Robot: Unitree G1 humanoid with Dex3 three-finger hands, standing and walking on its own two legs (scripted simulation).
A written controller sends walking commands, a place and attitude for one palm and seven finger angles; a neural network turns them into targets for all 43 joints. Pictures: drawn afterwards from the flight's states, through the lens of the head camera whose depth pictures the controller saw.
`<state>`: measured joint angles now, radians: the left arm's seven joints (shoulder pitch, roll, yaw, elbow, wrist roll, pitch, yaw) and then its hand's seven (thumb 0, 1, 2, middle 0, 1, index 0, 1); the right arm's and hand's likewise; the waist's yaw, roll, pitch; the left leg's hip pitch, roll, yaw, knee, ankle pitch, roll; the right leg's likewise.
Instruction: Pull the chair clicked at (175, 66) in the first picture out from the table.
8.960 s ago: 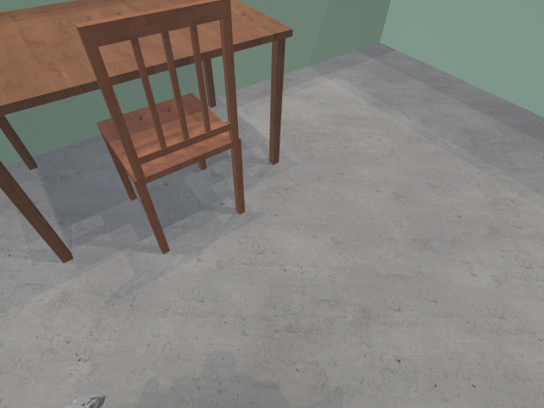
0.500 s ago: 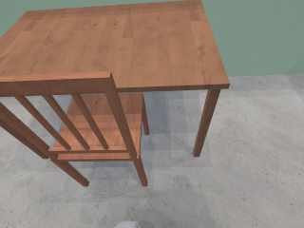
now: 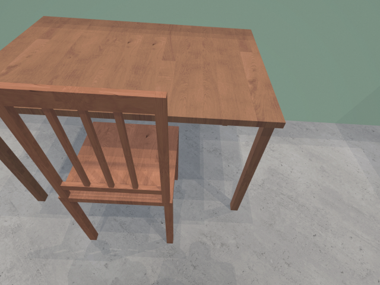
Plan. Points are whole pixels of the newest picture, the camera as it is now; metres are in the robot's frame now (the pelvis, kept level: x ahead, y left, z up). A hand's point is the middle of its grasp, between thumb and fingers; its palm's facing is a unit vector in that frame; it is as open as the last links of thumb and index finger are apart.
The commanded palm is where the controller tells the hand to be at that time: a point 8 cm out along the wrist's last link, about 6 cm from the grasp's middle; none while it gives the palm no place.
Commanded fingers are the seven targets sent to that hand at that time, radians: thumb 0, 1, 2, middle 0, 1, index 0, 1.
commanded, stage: come to a stop and stand still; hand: left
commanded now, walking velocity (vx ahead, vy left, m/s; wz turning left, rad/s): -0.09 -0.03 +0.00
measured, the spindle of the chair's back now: (99, 154) +0.47 +0.30 -0.07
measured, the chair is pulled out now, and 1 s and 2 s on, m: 0.00 0.00 0.00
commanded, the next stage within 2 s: look again from close up in 0.60 s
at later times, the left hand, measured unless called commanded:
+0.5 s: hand out of the picture -0.01 +0.14 -0.18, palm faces +0.05 -0.98 -0.19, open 7.3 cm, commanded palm none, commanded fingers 0.00 0.90 0.90 -0.20 -0.30 -0.20 -0.30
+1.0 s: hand out of the picture -0.02 +0.19 -0.18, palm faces +0.02 -0.98 -0.20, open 7.4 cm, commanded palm none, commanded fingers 0.00 0.90 0.90 -0.20 -0.30 -0.20 -0.30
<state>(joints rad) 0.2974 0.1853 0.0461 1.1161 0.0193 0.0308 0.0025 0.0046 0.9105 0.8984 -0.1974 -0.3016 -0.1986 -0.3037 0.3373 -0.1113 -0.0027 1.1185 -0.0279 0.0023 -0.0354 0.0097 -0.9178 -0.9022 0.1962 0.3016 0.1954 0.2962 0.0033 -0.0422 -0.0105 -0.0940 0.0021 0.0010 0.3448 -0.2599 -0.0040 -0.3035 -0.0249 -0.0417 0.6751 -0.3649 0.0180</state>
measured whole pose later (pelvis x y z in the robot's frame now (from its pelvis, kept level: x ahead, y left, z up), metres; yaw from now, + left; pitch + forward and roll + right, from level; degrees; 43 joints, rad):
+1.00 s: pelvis -0.03 +0.01 -0.01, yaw -1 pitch -2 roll +0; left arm 0.29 0.16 0.00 1.09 0.01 -0.01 0.03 0.00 0.91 0.90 -0.20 -0.30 -0.20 -0.30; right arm 0.33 -0.14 0.02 1.06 -0.02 -0.01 -0.02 0.02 -0.93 -0.90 0.19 0.30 0.19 0.30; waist 0.00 0.01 0.00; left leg -0.18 0.00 0.03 0.51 -0.30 0.02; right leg -0.23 -0.02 -0.04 0.50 -0.24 0.00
